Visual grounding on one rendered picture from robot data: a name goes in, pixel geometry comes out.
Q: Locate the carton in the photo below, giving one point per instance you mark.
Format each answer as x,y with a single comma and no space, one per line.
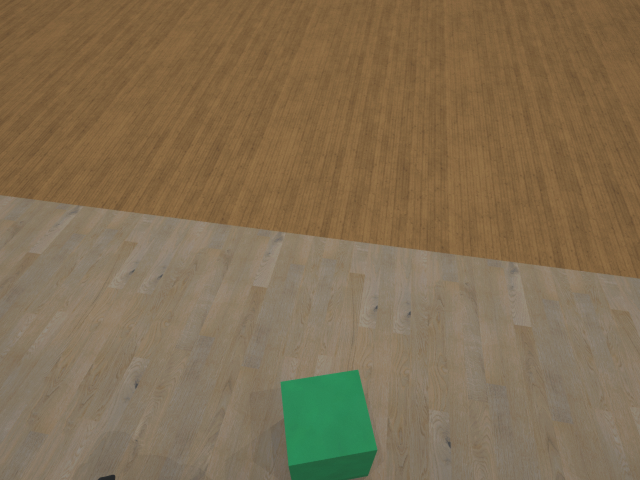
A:
329,435

